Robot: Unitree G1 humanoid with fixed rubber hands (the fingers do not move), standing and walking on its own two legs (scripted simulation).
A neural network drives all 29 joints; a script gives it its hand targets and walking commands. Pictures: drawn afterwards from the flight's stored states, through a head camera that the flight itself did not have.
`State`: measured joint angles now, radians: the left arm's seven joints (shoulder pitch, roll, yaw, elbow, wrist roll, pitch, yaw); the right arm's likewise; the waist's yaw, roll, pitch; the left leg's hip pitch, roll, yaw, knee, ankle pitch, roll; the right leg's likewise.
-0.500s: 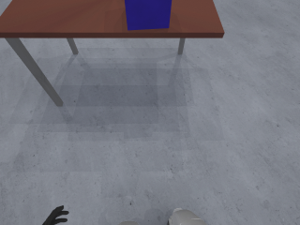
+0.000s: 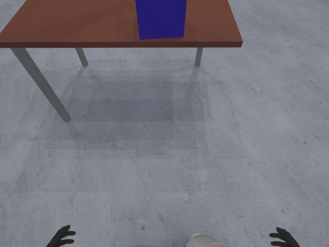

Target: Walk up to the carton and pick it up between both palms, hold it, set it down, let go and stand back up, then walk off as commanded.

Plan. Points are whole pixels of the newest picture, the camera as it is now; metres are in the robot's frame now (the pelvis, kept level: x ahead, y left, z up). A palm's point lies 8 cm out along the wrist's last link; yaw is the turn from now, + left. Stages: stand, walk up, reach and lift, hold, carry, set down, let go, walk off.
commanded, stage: stand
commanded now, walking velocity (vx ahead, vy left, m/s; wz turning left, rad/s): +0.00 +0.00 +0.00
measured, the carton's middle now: out of the picture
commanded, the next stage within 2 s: none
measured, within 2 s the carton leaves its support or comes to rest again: neither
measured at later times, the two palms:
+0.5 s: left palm out of the picture +0.06 +0.29 -0.10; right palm out of the picture +0.04 -0.31 -0.12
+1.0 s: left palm out of the picture +0.04 +0.29 -0.10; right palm out of the picture +0.03 -0.31 -0.11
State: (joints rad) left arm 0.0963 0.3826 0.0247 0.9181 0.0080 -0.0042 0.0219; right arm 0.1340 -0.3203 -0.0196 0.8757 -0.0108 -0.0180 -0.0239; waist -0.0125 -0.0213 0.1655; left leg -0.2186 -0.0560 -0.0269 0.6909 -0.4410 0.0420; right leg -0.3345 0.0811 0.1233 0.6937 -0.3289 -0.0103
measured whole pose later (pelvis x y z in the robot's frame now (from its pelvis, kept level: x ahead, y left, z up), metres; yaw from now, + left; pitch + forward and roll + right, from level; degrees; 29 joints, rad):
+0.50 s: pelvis -0.03 -0.02 +0.01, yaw +0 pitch -3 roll +2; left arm 0.10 0.38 0.02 1.08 0.01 -0.02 0.01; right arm 0.13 -0.32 -0.02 1.05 -0.01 -0.02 -0.01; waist -0.01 -0.02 0.09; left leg -0.20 -0.06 -0.03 0.60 -0.36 0.03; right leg -0.33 0.08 0.13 0.65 -0.26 -0.03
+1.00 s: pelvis -0.03 -0.02 +0.01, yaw +0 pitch -2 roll +1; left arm 0.10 0.38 0.02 1.12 0.01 -0.03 0.01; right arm 0.12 -0.32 -0.02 1.10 -0.01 -0.02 -0.01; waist -0.01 -0.02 0.08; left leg -0.20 -0.05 -0.03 0.57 -0.33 0.02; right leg -0.33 0.08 0.13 0.60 -0.22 -0.02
